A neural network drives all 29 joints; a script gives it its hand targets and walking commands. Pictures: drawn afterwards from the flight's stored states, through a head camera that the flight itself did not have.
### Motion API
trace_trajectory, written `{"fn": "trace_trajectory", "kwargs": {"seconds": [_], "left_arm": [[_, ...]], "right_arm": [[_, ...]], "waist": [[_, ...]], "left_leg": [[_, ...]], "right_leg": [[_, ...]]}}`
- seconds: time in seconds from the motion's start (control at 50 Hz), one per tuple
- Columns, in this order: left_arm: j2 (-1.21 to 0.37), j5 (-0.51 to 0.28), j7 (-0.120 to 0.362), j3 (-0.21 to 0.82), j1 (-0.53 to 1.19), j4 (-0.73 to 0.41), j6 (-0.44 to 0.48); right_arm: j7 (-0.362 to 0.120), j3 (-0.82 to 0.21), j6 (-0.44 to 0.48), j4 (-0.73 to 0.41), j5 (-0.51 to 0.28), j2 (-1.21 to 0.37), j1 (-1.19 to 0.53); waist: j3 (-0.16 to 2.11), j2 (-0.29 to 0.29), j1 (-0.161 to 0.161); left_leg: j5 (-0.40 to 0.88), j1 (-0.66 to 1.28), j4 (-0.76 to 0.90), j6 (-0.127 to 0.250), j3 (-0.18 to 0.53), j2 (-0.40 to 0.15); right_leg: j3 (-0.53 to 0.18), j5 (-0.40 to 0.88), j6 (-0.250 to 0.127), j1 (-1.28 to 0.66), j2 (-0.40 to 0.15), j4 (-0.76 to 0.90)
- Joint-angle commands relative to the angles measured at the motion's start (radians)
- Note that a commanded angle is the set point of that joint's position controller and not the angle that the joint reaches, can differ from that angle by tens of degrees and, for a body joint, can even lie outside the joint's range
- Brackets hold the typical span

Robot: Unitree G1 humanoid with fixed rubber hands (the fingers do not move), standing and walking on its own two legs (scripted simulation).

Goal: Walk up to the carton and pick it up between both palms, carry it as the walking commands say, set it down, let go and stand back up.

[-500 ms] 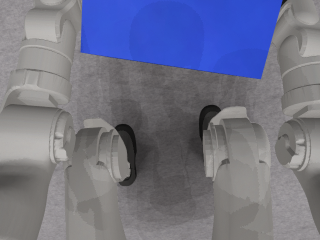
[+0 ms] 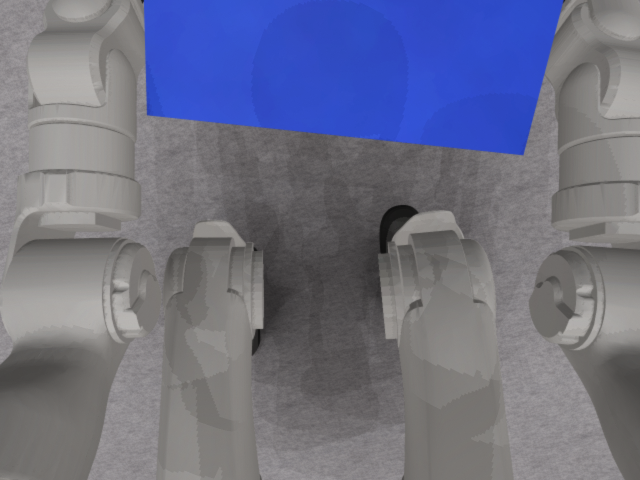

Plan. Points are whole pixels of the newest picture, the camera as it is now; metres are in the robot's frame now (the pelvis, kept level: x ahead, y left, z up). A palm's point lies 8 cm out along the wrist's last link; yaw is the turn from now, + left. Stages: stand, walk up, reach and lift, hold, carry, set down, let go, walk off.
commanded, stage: reach and lift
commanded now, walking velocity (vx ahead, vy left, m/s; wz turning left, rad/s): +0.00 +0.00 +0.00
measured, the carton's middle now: out of the picture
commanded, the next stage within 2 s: none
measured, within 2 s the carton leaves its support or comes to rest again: neither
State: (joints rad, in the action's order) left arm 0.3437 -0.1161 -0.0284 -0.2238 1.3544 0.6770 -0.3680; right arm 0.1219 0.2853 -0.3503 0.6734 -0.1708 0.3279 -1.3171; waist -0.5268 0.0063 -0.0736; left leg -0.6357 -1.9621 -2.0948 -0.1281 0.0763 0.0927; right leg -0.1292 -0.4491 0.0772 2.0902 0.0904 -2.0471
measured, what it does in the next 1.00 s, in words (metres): rises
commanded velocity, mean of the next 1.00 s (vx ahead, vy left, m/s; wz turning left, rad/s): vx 0.00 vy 0.00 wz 0.00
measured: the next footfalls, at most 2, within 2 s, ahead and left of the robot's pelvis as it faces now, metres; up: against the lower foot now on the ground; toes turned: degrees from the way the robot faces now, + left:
none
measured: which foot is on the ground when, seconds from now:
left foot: down 0.00-1.00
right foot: down 0.00-1.00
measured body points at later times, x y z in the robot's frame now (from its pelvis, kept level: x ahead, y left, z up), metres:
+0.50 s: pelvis -0.02 +0.01 +0.05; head +0.34 -0.02 +0.31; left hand +0.56 +0.13 -0.07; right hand +0.51 -0.25 -0.08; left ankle +0.12 +0.16 -0.38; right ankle +0.15 -0.13 -0.38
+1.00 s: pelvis -0.02 +0.01 +0.10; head +0.32 -0.05 +0.38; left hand +0.54 +0.13 +0.00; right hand +0.49 -0.25 -0.02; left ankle +0.12 +0.16 -0.38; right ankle +0.15 -0.13 -0.38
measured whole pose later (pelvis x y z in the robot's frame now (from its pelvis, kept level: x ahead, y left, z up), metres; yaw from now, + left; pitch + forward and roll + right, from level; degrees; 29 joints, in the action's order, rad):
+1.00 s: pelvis -0.02 +0.01 +0.10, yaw -1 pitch +23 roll +4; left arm 0.28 -0.02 0.03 -0.32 1.27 0.58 -0.47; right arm 0.07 0.34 -0.50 0.50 -0.02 0.25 -1.22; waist -0.52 -0.01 -0.08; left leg -0.52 -1.62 -1.74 -0.11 0.07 0.12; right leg -0.18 -0.36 0.10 1.72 0.10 -1.70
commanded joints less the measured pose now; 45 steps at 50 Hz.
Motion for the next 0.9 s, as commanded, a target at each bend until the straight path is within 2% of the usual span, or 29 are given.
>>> {"fn": "trace_trajectory", "kwargs": {"seconds": [0.0, 0.02, 0.04, 0.06, 0.1, 0.14, 0.16, 0.18, 0.2, 0.22, 0.24, 0.36, 0.4, 0.44, 0.48, 0.5, 0.54, 0.6, 0.62, 0.64, 0.68, 0.72, 0.76, 0.78, 0.8, 0.82, 0.84, 0.88], "left_arm": [[-0.951, -0.105, 0.213, 0.447, 0.784, -0.265, 0.038], [-0.968, -0.098, 0.218, 0.439, 0.757, -0.229, 0.030], [-0.986, -0.090, 0.224, 0.425, 0.744, -0.188, 0.026], [-0.998, -0.094, 0.226, 0.427, 0.753, -0.192, 0.024], [-1.007, -0.083, 0.229, 0.418, 0.754, -0.158, 0.018], [-1.017, -0.092, 0.226, 0.421, 0.779, -0.181, 0.017], [-1.020, -0.098, 0.224, 0.432, 0.815, -0.216, 0.016], [-1.011, -0.099, 0.221, 0.432, 0.820, -0.235, 0.014], [-1.016, -0.102, 0.218, 0.446, 0.845, -0.237, 0.009], [-1.017, -0.104, 0.216, 0.449, 0.851, -0.250, 0.008], [-1.014, -0.104, 0.212, 0.453, 0.869, -0.266, 0.006], [-1.052, -0.085, 0.208, 0.473, 0.864, -0.311, -0.019], [-1.066, -0.082, 0.210, 0.479, 0.855, -0.323, -0.027], [-1.073, -0.076, 0.211, 0.478, 0.838, -0.349, -0.033], [-1.086, -0.070, 0.216, 0.481, 0.800, -0.323, -0.044], [-1.094, -0.071, 0.221, 0.480, 0.799, -0.344, -0.044], [-1.094, -0.068, 0.231, 0.475, 0.767, -0.322, -0.045], [-1.078, -0.073, 0.246, 0.473, 0.769, -0.334, -0.040], [-1.070, -0.079, 0.250, 0.479, 0.768, -0.348, -0.038], [-1.061, -0.082, 0.255, 0.474, 0.752, -0.345, -0.035], [-1.047, -0.090, 0.263, 0.482, 0.761, -0.370, -0.028], [-1.027, -0.091, 0.273, 0.482, 0.755, -0.369, -0.026], [-1.011, -0.091, 0.280, 0.483, 0.756, -0.370, -0.023], [-1.009, -0.089, 0.283, 0.479, 0.755, -0.354, -0.023], [-1.007, -0.088, 0.284, 0.481, 0.752, -0.365, -0.024], [-1.007, -0.082, 0.289, 0.477, 0.744, -0.343, -0.027], [-1.009, -0.081, 0.289, 0.472, 0.753, -0.350, -0.028], [-1.011, -0.086, 0.287, 0.474, 0.772, -0.360, -0.033]], "right_arm": [[-0.257, -0.560, 0.001, -0.375, -0.088, -0.967, -0.832], [-0.263, -0.562, -0.002, -0.377, -0.077, -0.958, -0.844], [-0.269, -0.563, -0.004, -0.371, -0.067, -0.957, -0.862], [-0.274, -0.567, -0.006, -0.374, -0.062, -0.962, -0.872], [-0.285, -0.567, -0.009, -0.360, -0.054, -0.956, -0.883], [-0.291, -0.567, -0.013, -0.386, -0.057, -0.963, -0.907], [-0.295, -0.566, -0.016, -0.384, -0.062, -0.965, -0.908], [-0.299, -0.567, -0.020, -0.406, -0.068, -0.974, -0.911], [-0.303, -0.557, -0.023, -0.387, -0.068, -0.967, -0.922], [-0.306, -0.552, -0.025, -0.389, -0.074, -0.973, -0.924], [-0.310, -0.543, -0.030, -0.370, -0.074, -0.977, -0.904], [-0.336, -0.519, -0.049, -0.352, -0.086, -0.992, -0.874], [-0.341, -0.519, -0.058, -0.339, -0.086, -1.009, -0.859], [-0.342, -0.531, -0.064, -0.374, -0.096, -1.024, -0.864], [-0.346, -0.531, -0.074, -0.347, -0.087, -1.028, -0.840], [-0.344, -0.537, -0.076, -0.391, -0.086, -1.033, -0.863], [-0.345, -0.546, -0.081, -0.362, -0.073, -1.044, -0.832], [-0.334, -0.569, -0.088, -0.393, -0.068, -1.072, -0.832], [-0.329, -0.574, -0.091, -0.403, -0.063, -1.076, -0.817], [-0.322, -0.585, -0.092, -0.406, -0.063, -1.086, -0.810], [-0.316, -0.587, -0.094, -0.409, -0.055, -1.101, -0.789], [-0.310, -0.597, -0.096, -0.410, -0.053, -1.114, -0.770], [-0.306, -0.609, -0.098, -0.418, -0.057, -1.123, -0.765], [-0.305, -0.618, -0.097, -0.410, -0.063, -1.129, -0.765], [-0.304, -0.622, -0.096, -0.437, -0.070, -1.126, -0.783], [-0.305, -0.622, -0.099, -0.417, -0.062, -1.123, -0.779], [-0.304, -0.633, -0.099, -0.445, -0.073, -1.129, -0.798], [-0.304, -0.634, -0.105, -0.452, -0.078, -1.119, -0.816]], "waist": [[2.318, 0.034, 0.025], [2.289, 0.038, 0.022], [2.251, 0.049, 0.006], [2.249, 0.059, 0.000], [2.227, 0.059, 0.001], [2.287, 0.077, -0.015], [2.314, 0.061, -0.022], [2.359, 0.073, -0.019], [2.361, 0.051, -0.032], [2.373, 0.044, -0.025], [2.393, 0.032, -0.033], [2.434, -0.066, -0.017], [2.453, -0.079, -0.018], [2.508, -0.080, -0.007], [2.470, -0.077, -0.012], [2.513, -0.066, -0.018], [2.471, -0.045, -0.009], [2.502, 0.004, -0.006], [2.523, 0.024, -0.017], [2.520, 0.040, -0.003], [2.533, 0.064, -0.008], [2.542, 0.082, 0.001], [2.542, 0.088, 0.011], [2.525, 0.085, 0.032], [2.544, 0.082, 0.032], [2.524, 0.087, 0.030], [2.540, 0.078, 0.050], [2.548, 0.068, 0.053]], "left_leg": [[0.291, 0.463, 0.253, 0.112, -0.238, 0.082], [0.272, 0.449, 0.264, 0.109, -0.236, 0.084], [0.237, 0.429, 0.271, 0.112, -0.225, 0.081], [0.225, 0.435, 0.280, 0.111, -0.220, 0.083], [0.207, 0.442, 0.299, 0.109, -0.216, 0.082], [0.220, 0.497, 0.313, 0.114, -0.207, 0.083], [0.227, 0.526, 0.322, 0.112, -0.204, 0.082], [0.250, 0.561, 0.327, 0.114, -0.205, 0.083], [0.245, 0.581, 0.337, 0.112, -0.198, 0.080], [0.260, 0.617, 0.343, 0.111, -0.194, 0.079], [0.265, 0.648, 0.348, 0.109, -0.194, 0.076], [0.289, 0.750, 0.404, 0.099, -0.194, 0.074], [0.299, 0.770, 0.419, 0.099, -0.196, 0.074], [0.322, 0.791, 0.426, 0.097, -0.202, 0.079], [0.306, 0.766, 0.445, 0.095, -0.200, 0.078], [0.311, 0.773, 0.452, 0.097, -0.205, 0.084], [0.291, 0.714, 0.462, 0.096, -0.206, 0.086], [0.283, 0.674, 0.475, 0.101, -0.212, 0.091], [0.284, 0.673, 0.480, 0.102, -0.214, 0.093], [0.279, 0.644, 0.480, 0.104, -0.216, 0.097], [0.281, 0.638, 0.497, 0.108, -0.212, 0.100], [0.272, 0.614, 0.499, 0.108, -0.217, 0.104], [0.263, 0.624, 0.512, 0.110, -0.217, 0.104], [0.248, 0.618, 0.517, 0.110, -0.212, 0.102], [0.248, 0.639, 0.529, 0.111, -0.210, 0.103], [0.239, 0.630, 0.534, 0.109, -0.207, 0.100], [0.241, 0.659, 0.540, 0.109, -0.209, 0.103], [0.229, 0.696, 0.555, 0.108, -0.202, 0.100]], "right_leg": [[0.233, 0.387, -0.002, -1.182, 0.025, 0.208], [0.234, 0.358, -0.005, -1.166, 0.025, 0.218], [0.237, 0.315, -0.008, -1.144, 0.020, 0.224], [0.241, 0.291, -0.011, -1.132, 0.016, 0.232], [0.248, 0.254, -0.015, -1.105, 0.015, 0.250], [0.261, 0.250, -0.017, -1.115, 0.016, 0.260], [0.266, 0.254, -0.018, -1.118, 0.014, 0.264], [0.273, 0.271, -0.020, -1.129, 0.020, 0.267], [0.276, 0.264, -0.021, -1.111, 0.016, 0.267], [0.279, 0.261, -0.024, -1.102, 0.016, 0.272], [0.282, 0.260, -0.027, -1.096, 0.016, 0.276], [0.288, 0.264, -0.037, -1.072, 0.019, 0.305], [0.288, 0.274, -0.037, -1.089, 0.020, 0.318], [0.281, 0.300, -0.037, -1.135, 0.025, 0.334], [0.276, 0.288, -0.037, -1.136, 0.026, 0.354], [0.274, 0.300, -0.031, -1.178, 0.031, 0.365], [0.261, 0.292, -0.030, -1.204, 0.028, 0.384], [0.240, 0.316, -0.018, -1.310, 0.028, 0.418], [0.239, 0.326, -0.015, -1.341, 0.033, 0.425], [0.227, 0.326, -0.012, -1.377, 0.032, 0.436], [0.220, 0.338, -0.010, -1.410, 0.033, 0.451], [0.203, 0.337, -0.004, -1.443, 0.034, 0.468], [0.200, 0.325, -0.002, -1.458, 0.037, 0.481], [0.188, 0.300, -0.003, -1.458, 0.032, 0.489], [0.191, 0.292, 0.000, -1.463, 0.032, 0.496], [0.191, 0.272, -0.001, -1.454, 0.032, 0.503], [0.183, 0.262, 0.001, -1.476, 0.031, 0.512], [0.188, 0.223, -0.004, -1.466, 0.029, 0.524]]}}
